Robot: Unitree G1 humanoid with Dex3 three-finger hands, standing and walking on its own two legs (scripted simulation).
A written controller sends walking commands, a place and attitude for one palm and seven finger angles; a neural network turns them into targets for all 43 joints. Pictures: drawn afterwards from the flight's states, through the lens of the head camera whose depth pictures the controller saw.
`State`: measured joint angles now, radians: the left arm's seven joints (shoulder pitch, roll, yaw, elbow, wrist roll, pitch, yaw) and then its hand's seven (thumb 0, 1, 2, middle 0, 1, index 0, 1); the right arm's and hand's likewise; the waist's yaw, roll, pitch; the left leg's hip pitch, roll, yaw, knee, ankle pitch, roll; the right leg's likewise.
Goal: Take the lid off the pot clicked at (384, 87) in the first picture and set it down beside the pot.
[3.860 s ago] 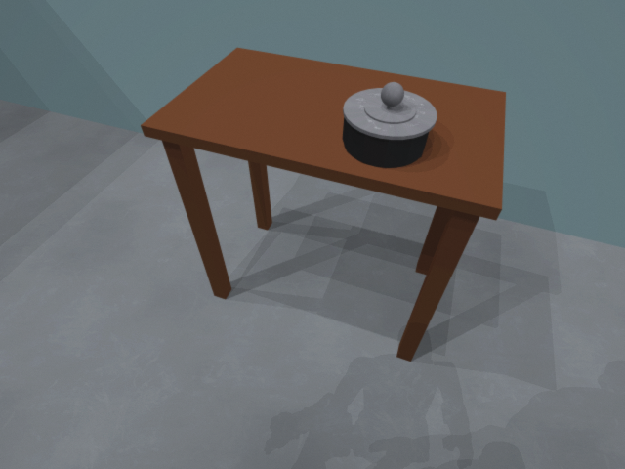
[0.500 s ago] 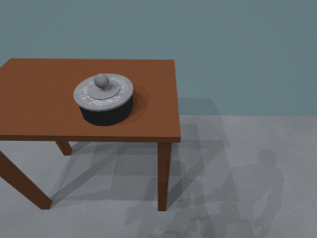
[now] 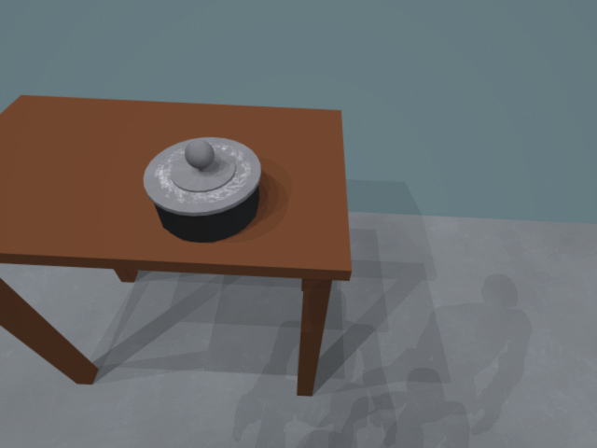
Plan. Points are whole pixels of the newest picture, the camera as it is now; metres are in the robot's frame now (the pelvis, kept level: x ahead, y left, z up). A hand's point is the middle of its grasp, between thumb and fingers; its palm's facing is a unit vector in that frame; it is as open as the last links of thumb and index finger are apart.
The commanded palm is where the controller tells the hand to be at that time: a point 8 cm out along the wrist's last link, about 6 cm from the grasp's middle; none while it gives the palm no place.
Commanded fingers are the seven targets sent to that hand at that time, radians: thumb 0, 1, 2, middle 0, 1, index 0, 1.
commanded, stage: look again from close up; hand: left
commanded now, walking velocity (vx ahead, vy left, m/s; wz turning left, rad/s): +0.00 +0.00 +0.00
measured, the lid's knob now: (199, 154) +0.52 +0.20 +0.11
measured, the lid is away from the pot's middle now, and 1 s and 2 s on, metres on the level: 0.00 0.00 0.00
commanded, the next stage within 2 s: shuffle to correct the standing spot in 1.14 s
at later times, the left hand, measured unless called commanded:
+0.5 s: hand out of the picture +0.07 +0.19 -0.17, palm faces +0.04 -0.97 -0.23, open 7.4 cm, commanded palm none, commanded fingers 0.00 0.90 0.90 -0.20 -0.30 -0.20 -0.30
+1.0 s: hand out of the picture +0.06 +0.17 -0.18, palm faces +0.07 -0.98 -0.21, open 7.3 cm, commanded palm none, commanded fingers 0.00 0.90 0.90 -0.20 -0.30 -0.20 -0.30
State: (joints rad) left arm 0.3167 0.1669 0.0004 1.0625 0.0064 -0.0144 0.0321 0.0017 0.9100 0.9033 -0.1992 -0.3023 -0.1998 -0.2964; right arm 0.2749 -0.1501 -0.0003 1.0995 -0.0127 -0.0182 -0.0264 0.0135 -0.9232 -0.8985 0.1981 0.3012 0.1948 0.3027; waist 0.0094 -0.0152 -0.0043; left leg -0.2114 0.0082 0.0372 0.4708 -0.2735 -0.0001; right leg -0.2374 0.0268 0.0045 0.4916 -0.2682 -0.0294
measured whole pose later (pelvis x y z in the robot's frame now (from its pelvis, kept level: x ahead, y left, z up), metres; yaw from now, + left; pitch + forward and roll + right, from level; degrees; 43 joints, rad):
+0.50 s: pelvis +0.04 +0.00 +0.00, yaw +0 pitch +1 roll +1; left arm 0.25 0.18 0.01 1.06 0.00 -0.02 0.04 0.00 0.91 0.90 -0.20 -0.30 -0.20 -0.30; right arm 0.26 -0.15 0.01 1.13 -0.01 -0.02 -0.04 0.01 -0.92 -0.90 0.20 0.30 0.20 0.30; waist 0.00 -0.01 0.01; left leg -0.14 0.00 0.03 0.44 -0.32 0.00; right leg -0.18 0.02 0.00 0.48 -0.33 -0.03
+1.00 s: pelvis +0.05 -0.01 +0.00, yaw +1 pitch +1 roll +0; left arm 0.28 0.16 0.01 1.08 0.00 -0.02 0.04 0.00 0.91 0.90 -0.20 -0.30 -0.20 -0.30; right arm 0.27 -0.14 0.01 1.15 -0.01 -0.02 -0.05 0.01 -0.92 -0.90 0.20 0.30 0.19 0.30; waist 0.01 -0.01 0.00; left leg -0.12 0.02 0.02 0.43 -0.33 -0.02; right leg -0.14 0.04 -0.01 0.46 -0.34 -0.04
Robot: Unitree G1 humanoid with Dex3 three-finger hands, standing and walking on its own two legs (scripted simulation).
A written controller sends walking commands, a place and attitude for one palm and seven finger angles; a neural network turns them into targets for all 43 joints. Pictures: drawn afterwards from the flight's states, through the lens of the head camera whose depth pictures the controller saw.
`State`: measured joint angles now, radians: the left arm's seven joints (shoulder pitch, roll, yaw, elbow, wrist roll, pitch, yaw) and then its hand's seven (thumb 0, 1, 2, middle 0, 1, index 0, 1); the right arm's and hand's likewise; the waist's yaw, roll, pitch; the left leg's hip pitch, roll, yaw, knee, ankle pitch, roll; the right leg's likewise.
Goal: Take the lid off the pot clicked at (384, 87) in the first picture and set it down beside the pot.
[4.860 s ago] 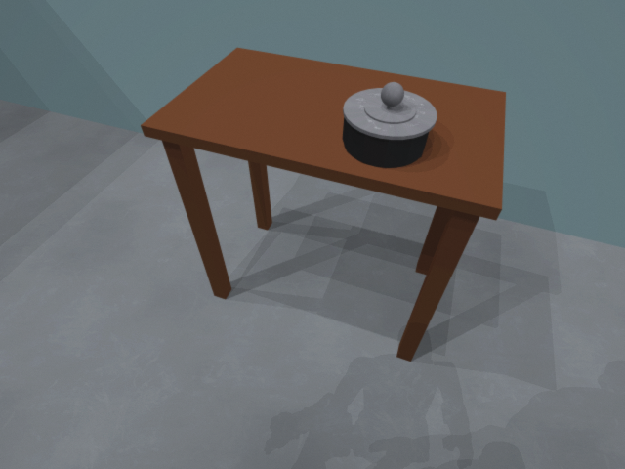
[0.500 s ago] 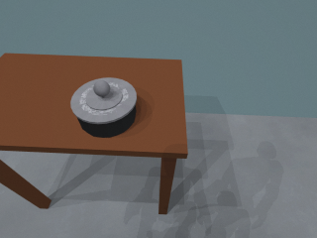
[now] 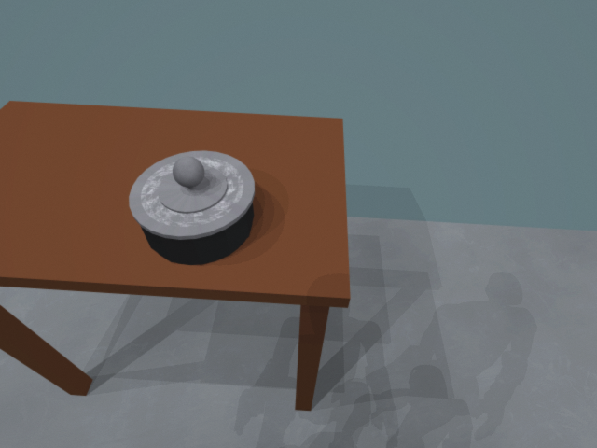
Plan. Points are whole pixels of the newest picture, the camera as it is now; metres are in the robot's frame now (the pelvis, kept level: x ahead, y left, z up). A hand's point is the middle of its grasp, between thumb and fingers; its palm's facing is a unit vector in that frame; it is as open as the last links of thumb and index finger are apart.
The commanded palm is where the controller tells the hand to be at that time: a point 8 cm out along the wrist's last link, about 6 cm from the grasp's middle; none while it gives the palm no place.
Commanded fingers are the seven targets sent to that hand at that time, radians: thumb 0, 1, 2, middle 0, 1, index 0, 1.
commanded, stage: look again from close up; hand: left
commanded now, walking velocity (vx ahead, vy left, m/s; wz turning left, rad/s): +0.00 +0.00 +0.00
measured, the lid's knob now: (188, 172) +0.47 +0.21 +0.11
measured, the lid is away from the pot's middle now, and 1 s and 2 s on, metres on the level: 0.00 0.00 0.00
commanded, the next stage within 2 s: shuffle to correct the standing spot in 0.14 s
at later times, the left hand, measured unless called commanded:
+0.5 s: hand out of the picture -0.02 +0.19 -0.18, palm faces +0.12 -0.97 -0.22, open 7.3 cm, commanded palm none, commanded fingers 0.00 0.90 0.90 -0.20 -0.30 -0.20 -0.30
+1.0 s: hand out of the picture +0.01 +0.23 -0.16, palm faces +0.15 -0.95 -0.27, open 7.3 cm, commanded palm none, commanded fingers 0.00 0.90 0.90 -0.20 -0.30 -0.20 -0.30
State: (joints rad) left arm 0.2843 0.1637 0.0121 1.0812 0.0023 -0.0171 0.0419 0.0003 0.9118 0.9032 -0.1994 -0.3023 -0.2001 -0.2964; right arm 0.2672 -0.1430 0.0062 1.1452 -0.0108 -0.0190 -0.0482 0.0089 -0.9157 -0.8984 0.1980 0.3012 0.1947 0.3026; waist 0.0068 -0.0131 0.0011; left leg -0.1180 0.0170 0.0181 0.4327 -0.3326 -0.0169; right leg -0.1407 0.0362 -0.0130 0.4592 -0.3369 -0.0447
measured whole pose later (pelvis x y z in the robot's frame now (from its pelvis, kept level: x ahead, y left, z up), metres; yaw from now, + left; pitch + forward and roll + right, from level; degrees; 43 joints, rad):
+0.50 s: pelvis -0.01 +0.01 +0.00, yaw +2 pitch +1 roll +0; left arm 0.31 0.15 0.03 1.06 0.01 -0.01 0.05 0.00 0.91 0.90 -0.20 -0.30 -0.20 -0.30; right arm 0.30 -0.15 -0.01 1.10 -0.01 0.01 -0.04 0.01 -0.91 -0.90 0.20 0.30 0.19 0.30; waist 0.03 0.00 0.01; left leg -0.19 0.01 0.04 0.53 -0.35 -0.02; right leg -0.18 0.02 -0.03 0.51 -0.35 -0.04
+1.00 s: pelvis +0.01 +0.04 +0.00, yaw +4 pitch +1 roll +3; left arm 0.32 0.15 0.04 0.96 0.02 -0.03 0.05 0.00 0.91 0.90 -0.20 -0.30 -0.20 -0.30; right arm 0.28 -0.20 -0.04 0.99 -0.03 0.06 0.01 0.01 -0.91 -0.90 0.20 0.30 0.19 0.30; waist 0.03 0.01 0.03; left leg -0.47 -0.01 0.03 1.03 -0.44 -0.02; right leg -0.25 -0.07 -0.05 0.56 -0.32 -0.01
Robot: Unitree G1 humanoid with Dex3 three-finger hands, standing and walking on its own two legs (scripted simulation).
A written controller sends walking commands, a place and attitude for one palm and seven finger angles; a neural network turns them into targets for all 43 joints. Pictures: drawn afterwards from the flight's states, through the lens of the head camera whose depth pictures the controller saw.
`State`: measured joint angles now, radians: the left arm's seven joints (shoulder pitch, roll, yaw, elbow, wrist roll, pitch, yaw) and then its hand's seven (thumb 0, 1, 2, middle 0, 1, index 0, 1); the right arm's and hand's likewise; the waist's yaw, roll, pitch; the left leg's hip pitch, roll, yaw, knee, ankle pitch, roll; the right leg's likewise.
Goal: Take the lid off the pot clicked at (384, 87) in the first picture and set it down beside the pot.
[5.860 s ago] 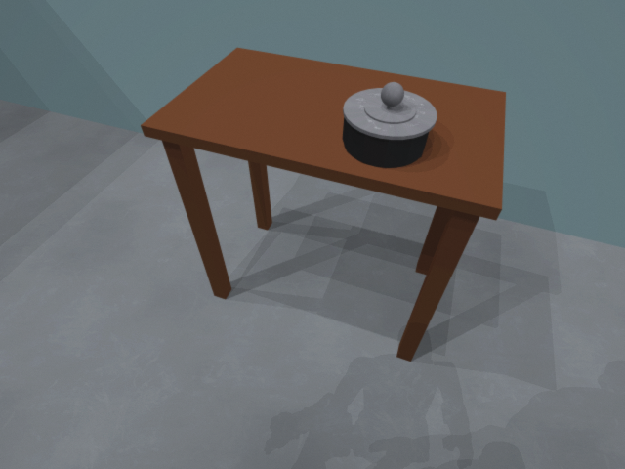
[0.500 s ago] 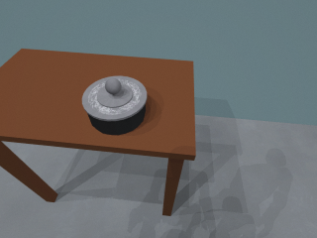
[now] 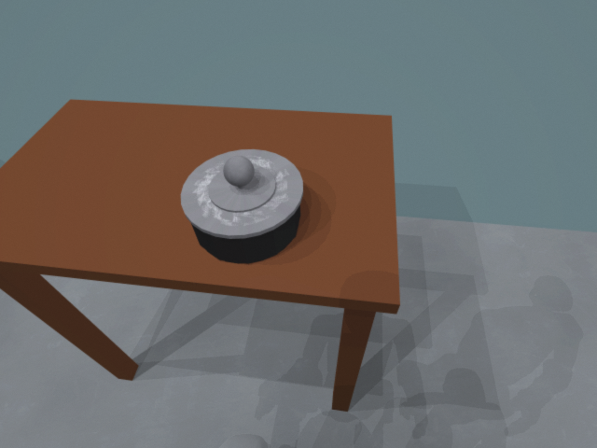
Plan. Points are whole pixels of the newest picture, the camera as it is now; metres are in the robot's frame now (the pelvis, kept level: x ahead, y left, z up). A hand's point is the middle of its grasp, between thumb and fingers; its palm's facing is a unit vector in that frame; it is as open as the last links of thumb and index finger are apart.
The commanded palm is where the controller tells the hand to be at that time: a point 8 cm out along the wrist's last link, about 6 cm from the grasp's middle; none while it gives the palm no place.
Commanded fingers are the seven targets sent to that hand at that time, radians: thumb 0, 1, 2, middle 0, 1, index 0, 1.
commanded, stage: come to a stop and stand still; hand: left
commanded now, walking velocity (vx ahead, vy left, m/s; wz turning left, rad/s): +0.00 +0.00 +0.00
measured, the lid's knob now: (238, 171) +0.48 +0.13 +0.11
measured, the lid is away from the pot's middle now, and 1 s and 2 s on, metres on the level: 0.00 0.00 0.00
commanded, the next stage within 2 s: look again from close up in 1.24 s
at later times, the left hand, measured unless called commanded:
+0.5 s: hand out of the picture +0.06 +0.23 -0.17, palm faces +0.05 -0.97 -0.22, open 7.4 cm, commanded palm none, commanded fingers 0.00 0.90 0.90 -0.20 -0.30 -0.20 -0.30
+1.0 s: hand out of the picture +0.08 +0.29 -0.18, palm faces +0.00 -0.98 -0.22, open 7.3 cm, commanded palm none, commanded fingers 0.00 0.90 0.90 -0.20 -0.30 -0.20 -0.30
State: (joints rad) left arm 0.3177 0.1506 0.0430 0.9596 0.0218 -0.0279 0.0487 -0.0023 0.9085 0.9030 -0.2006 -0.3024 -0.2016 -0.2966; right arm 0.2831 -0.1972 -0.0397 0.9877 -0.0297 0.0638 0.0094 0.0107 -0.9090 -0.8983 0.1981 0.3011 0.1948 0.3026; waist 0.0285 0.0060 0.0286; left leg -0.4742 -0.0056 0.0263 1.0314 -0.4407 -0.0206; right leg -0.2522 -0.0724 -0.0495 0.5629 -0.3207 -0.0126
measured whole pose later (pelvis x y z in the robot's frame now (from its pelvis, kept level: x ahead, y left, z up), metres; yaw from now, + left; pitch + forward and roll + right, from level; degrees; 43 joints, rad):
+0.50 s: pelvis +0.03 +0.04 +0.00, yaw +0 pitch -1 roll +1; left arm 0.29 0.17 0.02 1.00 0.01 0.00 0.02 0.00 0.91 0.90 -0.20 -0.30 -0.20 -0.30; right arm 0.19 -0.17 -0.03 1.01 -0.01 0.03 -0.02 0.00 -0.93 -0.90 0.20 0.30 0.20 0.30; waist 0.01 0.01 0.03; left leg -0.29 0.04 -0.02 0.51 -0.19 -0.04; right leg -0.21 0.03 0.00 0.56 -0.33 -0.04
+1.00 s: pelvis +0.04 +0.10 +0.00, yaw -1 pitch -1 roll -1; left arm 0.27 0.21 0.00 1.00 0.01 0.01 0.04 0.00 0.91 0.90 -0.20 -0.30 -0.20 -0.30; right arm 0.26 -0.16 -0.01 1.03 -0.02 0.00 -0.01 0.01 -0.93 -0.90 0.20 0.30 0.20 0.30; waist 0.00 -0.02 0.02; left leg -0.28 -0.02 0.02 0.55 -0.26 0.04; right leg -0.18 -0.03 0.03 0.50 -0.31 0.04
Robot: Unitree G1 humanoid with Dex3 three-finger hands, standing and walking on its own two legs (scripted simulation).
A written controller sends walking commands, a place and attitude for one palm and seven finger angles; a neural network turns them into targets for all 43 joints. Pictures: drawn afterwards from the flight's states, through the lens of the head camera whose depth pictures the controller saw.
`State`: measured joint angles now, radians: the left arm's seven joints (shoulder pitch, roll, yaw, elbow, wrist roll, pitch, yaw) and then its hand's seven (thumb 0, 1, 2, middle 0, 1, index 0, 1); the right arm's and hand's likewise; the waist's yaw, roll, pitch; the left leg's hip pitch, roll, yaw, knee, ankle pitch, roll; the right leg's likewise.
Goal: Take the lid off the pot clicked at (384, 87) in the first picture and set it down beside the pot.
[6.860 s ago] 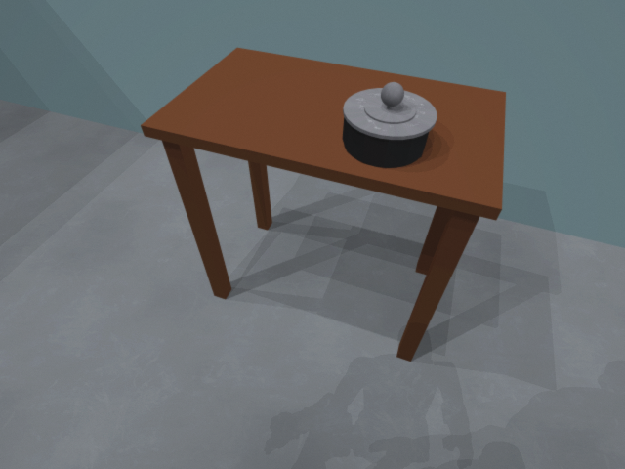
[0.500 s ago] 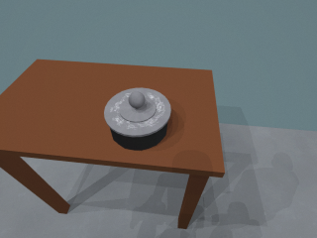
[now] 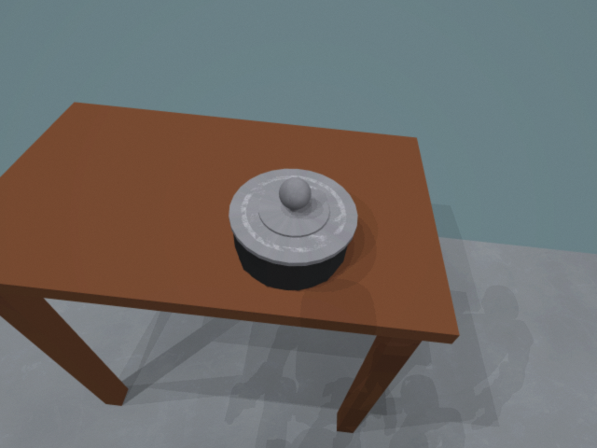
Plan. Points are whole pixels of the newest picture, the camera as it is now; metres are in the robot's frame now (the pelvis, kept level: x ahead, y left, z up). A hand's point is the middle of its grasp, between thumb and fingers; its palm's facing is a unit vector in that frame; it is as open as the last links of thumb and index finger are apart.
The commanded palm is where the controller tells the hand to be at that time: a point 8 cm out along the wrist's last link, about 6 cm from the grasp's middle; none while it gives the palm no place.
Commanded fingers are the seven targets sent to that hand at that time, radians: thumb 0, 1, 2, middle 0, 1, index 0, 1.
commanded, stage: come to a stop and stand still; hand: left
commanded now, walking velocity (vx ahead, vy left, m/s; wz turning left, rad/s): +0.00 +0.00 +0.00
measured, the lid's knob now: (295, 193) +0.44 +0.04 +0.11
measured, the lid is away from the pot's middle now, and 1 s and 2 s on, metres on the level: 0.00 0.00 0.00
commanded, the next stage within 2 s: look again from close up in 0.24 s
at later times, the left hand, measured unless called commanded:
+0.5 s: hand out of the picture +0.00 +0.17 -0.18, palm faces +0.03 -0.98 -0.19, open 7.4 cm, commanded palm none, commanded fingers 0.00 0.90 0.90 -0.20 -0.30 -0.20 -0.30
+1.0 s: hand out of the picture +0.01 +0.16 -0.17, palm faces +0.00 -0.98 -0.19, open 7.4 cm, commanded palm none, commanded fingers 0.00 0.90 0.90 -0.20 -0.30 -0.20 -0.30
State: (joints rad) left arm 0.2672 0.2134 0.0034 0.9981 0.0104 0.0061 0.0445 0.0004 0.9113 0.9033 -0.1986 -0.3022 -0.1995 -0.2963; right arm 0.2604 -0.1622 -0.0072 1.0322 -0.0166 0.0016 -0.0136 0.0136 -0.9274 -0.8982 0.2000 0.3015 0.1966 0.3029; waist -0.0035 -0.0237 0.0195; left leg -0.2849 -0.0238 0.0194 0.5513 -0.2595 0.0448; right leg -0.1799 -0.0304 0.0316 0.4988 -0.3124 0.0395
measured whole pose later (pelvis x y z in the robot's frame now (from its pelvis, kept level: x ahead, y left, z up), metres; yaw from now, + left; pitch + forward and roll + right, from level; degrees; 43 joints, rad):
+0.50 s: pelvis +0.01 +0.00 +0.00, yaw +0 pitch -1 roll +0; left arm 0.32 0.18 -0.01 1.06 0.01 0.00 0.04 0.00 0.91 0.90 -0.20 -0.30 -0.20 -0.30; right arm 0.20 -0.16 0.00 1.05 -0.01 -0.01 -0.01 0.01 -0.91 -0.90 0.20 0.30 0.20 0.30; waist 0.02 -0.02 0.03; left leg -0.25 -0.03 0.02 0.51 -0.25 0.04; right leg -0.15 -0.03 0.03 0.47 -0.31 0.05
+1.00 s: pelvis +0.01 -0.01 +0.00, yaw -1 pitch -1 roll +0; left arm 0.30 0.18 -0.01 1.07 0.01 -0.01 0.04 0.00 0.91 0.90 -0.20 -0.30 -0.20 -0.30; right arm 0.26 -0.16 -0.01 1.09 -0.01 0.00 -0.02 0.01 -0.92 -0.90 0.20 0.30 0.20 0.30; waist 0.01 -0.02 0.04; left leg -0.23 -0.01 0.03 0.49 -0.24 0.03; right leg -0.14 -0.02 0.04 0.45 -0.30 0.03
